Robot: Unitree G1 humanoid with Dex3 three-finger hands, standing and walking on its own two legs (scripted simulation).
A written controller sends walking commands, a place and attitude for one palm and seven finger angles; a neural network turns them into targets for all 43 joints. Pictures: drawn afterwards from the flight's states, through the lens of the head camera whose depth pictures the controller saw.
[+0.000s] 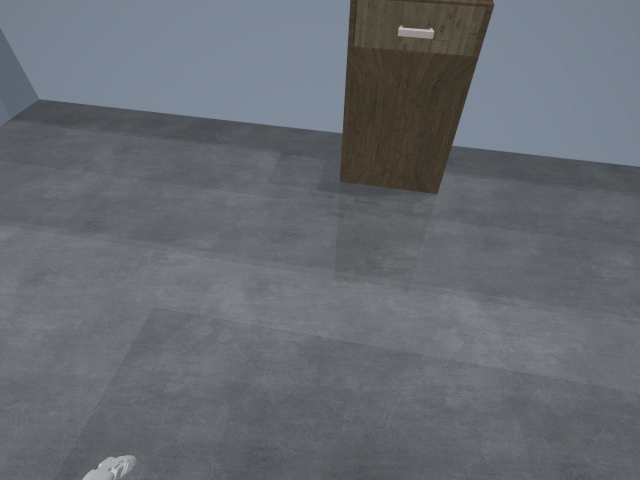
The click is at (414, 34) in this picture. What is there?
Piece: drawer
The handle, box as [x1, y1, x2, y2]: [398, 26, 433, 38]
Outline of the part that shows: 398,29 398,35 432,38 433,34 432,28 427,30 402,28 402,26 400,26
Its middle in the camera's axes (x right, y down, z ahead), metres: +0.34 -0.75 +1.39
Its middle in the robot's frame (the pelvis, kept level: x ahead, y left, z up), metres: +1.56 -0.27 -0.02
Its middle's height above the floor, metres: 0.75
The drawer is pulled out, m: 0.00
